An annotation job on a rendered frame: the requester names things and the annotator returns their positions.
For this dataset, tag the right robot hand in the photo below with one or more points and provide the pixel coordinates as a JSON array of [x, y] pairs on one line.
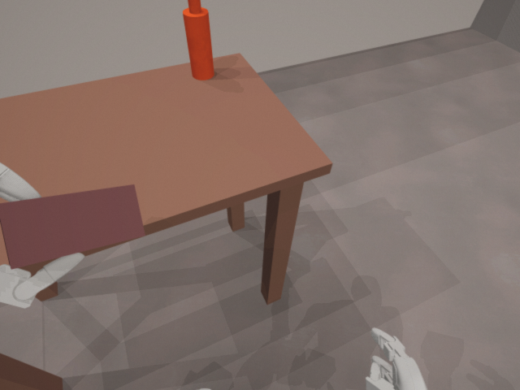
[[404, 373]]

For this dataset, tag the sponge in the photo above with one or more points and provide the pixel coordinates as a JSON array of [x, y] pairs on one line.
[[44, 228]]

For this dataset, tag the table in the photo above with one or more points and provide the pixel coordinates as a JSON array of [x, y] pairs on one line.
[[191, 148]]

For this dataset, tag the left robot hand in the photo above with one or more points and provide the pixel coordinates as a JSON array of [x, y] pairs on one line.
[[16, 286]]

